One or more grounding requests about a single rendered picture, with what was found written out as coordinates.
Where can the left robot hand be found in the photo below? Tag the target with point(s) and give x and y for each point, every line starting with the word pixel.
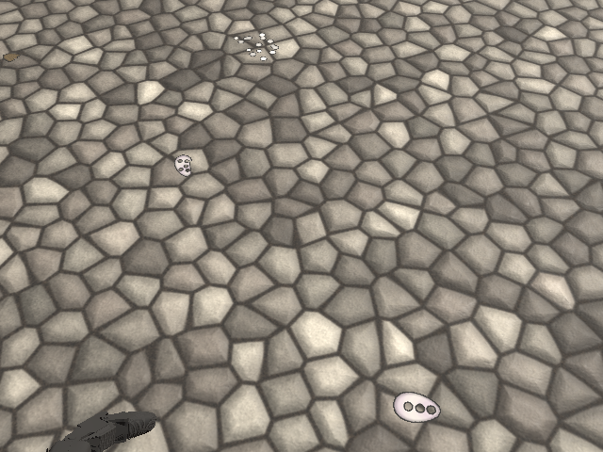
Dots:
pixel 103 430

